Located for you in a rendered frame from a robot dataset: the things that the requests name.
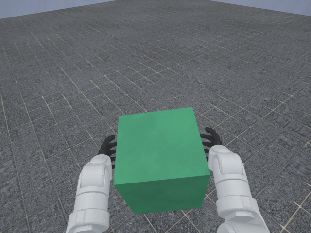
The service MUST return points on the left robot hand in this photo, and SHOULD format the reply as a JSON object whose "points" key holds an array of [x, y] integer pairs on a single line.
{"points": [[106, 146]]}

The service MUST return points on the right robot upper arm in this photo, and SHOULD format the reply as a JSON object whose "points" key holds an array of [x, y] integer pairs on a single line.
{"points": [[240, 227]]}

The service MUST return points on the robot left forearm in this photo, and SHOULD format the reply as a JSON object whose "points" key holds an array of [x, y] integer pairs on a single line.
{"points": [[90, 213]]}

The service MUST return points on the carton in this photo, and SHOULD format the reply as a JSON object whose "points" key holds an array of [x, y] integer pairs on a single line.
{"points": [[160, 161]]}

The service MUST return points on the robot right forearm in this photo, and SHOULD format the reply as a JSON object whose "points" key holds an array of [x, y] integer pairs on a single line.
{"points": [[235, 202]]}

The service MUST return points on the right robot hand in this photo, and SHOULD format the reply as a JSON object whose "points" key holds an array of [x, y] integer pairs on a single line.
{"points": [[214, 138]]}

